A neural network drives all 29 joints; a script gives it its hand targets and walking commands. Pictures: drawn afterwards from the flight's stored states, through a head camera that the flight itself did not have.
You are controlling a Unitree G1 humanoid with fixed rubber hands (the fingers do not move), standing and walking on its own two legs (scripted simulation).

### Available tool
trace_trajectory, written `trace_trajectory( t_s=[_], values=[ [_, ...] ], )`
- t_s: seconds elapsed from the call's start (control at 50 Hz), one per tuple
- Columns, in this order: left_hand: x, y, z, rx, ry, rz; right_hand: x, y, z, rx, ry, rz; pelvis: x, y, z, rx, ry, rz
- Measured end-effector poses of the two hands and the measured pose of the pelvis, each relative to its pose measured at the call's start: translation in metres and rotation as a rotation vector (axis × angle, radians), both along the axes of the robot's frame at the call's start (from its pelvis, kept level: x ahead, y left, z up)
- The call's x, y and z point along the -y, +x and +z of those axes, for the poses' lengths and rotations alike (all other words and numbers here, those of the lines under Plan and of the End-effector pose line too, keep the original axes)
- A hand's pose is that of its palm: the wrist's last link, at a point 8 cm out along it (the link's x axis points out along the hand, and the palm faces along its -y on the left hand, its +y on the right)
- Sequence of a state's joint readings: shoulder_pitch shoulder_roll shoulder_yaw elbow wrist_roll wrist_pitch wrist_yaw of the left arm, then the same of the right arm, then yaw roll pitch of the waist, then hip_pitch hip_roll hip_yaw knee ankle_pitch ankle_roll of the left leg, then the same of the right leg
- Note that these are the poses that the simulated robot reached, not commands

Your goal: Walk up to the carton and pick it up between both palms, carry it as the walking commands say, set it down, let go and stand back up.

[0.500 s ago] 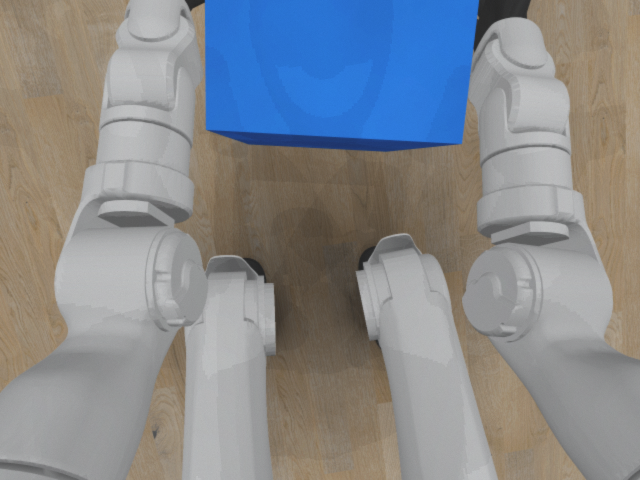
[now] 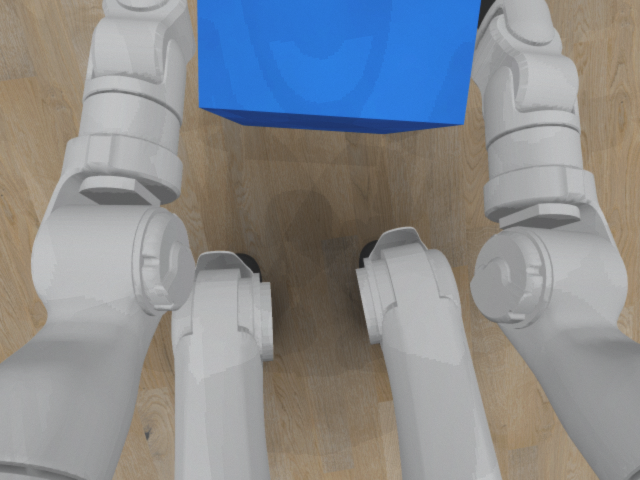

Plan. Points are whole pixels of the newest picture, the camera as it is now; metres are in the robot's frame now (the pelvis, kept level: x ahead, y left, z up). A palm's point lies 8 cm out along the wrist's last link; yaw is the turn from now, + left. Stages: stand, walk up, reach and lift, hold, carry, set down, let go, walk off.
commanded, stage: set down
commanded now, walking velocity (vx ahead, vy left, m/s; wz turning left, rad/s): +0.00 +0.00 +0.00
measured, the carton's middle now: out of the picture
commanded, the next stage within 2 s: none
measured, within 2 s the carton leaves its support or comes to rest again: rests again in 0.22 s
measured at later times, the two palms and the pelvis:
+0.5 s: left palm out of the picture +0.57 +0.11 -0.17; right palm (489, 9) +0.52 -0.19 -0.17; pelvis +0.00 +0.00 -0.01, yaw +0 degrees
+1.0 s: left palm out of the picture +0.57 +0.11 -0.17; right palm (489, 15) +0.52 -0.19 -0.17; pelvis +0.00 +0.00 -0.01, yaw +0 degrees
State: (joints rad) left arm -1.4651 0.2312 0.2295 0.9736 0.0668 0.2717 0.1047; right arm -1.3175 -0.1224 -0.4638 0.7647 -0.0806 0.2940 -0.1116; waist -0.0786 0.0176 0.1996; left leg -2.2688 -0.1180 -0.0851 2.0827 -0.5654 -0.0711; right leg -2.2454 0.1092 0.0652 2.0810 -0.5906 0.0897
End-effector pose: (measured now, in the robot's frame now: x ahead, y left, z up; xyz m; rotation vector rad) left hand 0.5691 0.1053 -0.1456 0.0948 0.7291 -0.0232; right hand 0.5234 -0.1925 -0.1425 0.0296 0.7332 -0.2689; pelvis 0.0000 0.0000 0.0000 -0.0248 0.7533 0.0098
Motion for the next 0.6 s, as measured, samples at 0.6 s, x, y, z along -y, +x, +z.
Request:
trace_trajectory(
  t_s=[0.6],
  values=[
    [0.000, -0.002, -0.025, -0.016, 0.009, -0.013, 0.000, -0.003, -0.026, -0.015, 0.005, 0.015, -0.001, 0.001, -0.010, 0.039, 0.000, 0.003]
  ],
)
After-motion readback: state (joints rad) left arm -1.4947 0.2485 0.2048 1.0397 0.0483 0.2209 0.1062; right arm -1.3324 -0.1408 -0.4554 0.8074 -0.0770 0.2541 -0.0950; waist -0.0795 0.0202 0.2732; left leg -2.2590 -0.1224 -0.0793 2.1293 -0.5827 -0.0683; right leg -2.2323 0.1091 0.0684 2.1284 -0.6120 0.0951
